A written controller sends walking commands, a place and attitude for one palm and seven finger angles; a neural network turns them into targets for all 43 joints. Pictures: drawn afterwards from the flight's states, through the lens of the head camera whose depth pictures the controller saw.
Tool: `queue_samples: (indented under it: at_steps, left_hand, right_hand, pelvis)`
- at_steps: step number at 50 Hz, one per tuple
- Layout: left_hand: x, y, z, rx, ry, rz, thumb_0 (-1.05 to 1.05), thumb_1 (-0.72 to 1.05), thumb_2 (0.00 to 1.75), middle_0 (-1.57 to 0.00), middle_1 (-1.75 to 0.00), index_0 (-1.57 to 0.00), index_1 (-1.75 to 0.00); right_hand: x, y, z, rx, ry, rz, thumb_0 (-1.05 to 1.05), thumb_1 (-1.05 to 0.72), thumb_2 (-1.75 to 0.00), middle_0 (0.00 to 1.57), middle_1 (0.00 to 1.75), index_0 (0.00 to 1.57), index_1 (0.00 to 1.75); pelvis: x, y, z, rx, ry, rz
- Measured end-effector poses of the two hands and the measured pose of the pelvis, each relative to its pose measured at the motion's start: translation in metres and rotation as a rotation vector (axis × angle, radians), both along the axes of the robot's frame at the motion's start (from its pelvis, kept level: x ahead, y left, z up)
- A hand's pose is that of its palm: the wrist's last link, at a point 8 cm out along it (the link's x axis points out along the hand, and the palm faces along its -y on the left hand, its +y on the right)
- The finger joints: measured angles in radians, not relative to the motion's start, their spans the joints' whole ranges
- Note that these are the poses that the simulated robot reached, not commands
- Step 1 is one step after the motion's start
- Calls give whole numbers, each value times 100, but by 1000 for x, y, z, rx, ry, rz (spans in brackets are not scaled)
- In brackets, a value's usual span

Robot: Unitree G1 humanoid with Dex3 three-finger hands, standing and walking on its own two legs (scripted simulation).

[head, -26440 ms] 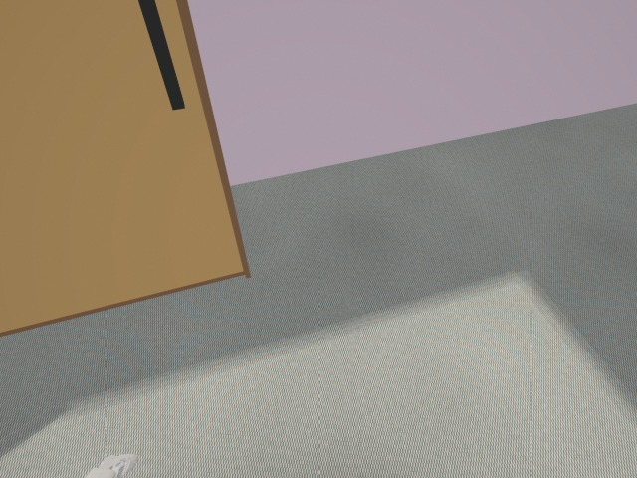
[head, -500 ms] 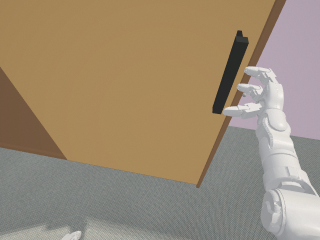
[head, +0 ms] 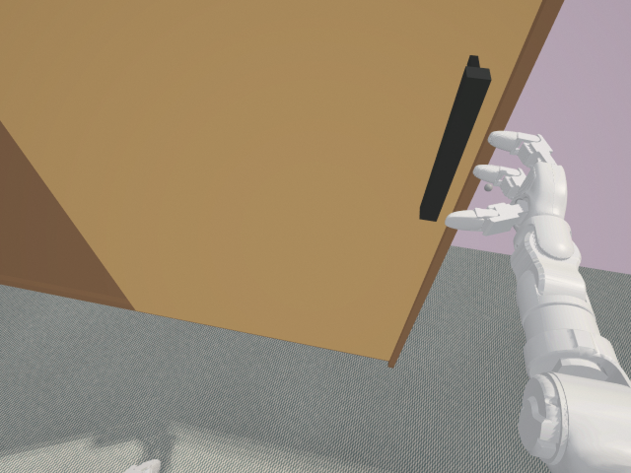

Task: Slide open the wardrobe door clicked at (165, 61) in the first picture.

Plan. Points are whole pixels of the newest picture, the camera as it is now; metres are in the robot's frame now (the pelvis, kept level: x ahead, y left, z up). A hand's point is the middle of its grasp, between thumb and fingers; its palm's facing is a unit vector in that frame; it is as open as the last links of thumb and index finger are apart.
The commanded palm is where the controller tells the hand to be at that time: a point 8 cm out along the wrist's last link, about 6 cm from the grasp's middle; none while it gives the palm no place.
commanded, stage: move the hooked fingers beside the handle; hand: right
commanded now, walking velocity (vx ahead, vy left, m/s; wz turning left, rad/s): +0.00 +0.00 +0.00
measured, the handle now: (448, 146) +0.54 -0.12 +0.14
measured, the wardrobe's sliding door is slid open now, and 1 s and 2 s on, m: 0.00 0.00 0.00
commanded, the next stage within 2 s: feel for the door with the fingertips in 1.04 s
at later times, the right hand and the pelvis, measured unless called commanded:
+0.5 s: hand (506, 195) +0.44 -0.17 +0.15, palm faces +0.09 +1.00 +0.02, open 14.0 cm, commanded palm +0.41 -0.22 +0.15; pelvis +0.00 +0.00 +0.00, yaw -1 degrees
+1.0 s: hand (499, 190) +0.45 -0.17 +0.15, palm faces +0.09 +1.00 +0.02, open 14.0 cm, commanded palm +0.41 -0.22 +0.15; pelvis +0.00 +0.00 +0.00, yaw +0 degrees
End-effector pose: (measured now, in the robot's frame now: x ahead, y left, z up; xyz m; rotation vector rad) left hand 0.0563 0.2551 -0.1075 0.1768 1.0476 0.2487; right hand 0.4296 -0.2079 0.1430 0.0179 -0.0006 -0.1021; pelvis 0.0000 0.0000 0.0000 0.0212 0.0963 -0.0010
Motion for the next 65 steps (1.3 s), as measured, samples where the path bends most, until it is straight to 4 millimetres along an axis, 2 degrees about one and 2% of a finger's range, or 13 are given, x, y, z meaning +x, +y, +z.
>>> queue_samples:
  at_steps: [6,18,30,38,50,54,61,65]
  left_hand:
    - [2,3,0,2,-6,0,1,91,89,-20,-30,-21,-30]
    - [17,11,7,24,-34,-13,1,91,89,-20,-30,-21,-30]
    - [31,4,9,22,-71,-39,1,91,89,-20,-30,-21,-30]
    - [21,1,6,9,-45,-23,1,91,89,-20,-30,-21,-30]
    - [11,2,2,10,-9,-8,1,91,89,-20,-30,-21,-30]
    - [14,2,4,7,-22,-5,1,91,89,-20,-30,-21,-30]
    - [23,3,8,7,-55,-10,1,91,89,-20,-30,-21,-30]
    - [29,3,8,11,-62,-29,1,91,89,-20,-30,-21,-30]
  right_hand:
    - [-3,-4,4,0,-15,-2,-2,50,-30,30,120,30,120]
    - [-17,-25,3,2,-10,-8,-2,50,-30,29,120,30,120]
    - [-11,-17,3,19,0,1,-2,50,-30,30,120,30,120]
    - [-9,-22,4,0,-5,1,-2,50,-30,29,120,30,120]
    - [-7,-11,3,0,-14,14,-2,50,-30,29,120,30,120]
    - [-8,-8,4,11,-12,12,-2,50,-30,30,120,30,120]
    - [-15,-16,4,-3,-5,-9,-2,50,-30,30,120,30,120]
    - [-20,-11,7,0,-14,7,-2,50,-30,29,120,30,120]
  pelvis:
    - [1,2,1,-1,-3,1]
    - [1,5,2,1,-14,-9]
    - [0,3,1,-1,-9,-11]
    - [2,2,1,1,-5,-6]
    - [4,-1,1,0,-5,-4]
    - [5,0,2,-2,-10,2]
    - [4,2,3,-2,-21,1]
    - [3,3,3,0,-26,-10]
